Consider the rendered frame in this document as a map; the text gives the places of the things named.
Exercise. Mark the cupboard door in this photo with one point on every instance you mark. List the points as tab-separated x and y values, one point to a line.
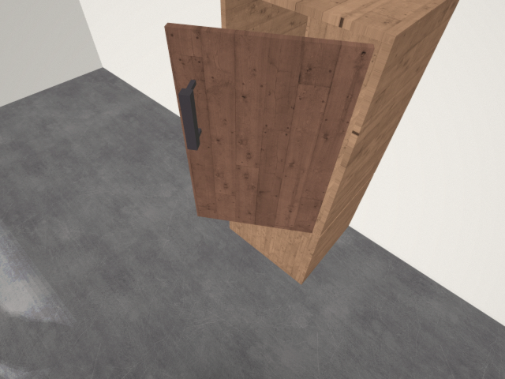
273	110

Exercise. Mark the handle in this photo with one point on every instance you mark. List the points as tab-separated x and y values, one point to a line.
188	113

